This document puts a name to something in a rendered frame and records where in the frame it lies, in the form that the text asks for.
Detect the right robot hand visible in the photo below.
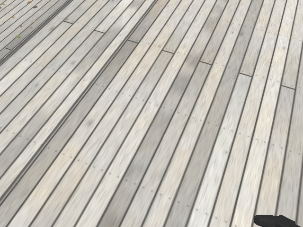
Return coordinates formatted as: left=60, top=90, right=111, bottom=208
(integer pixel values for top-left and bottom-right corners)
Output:
left=254, top=215, right=300, bottom=227

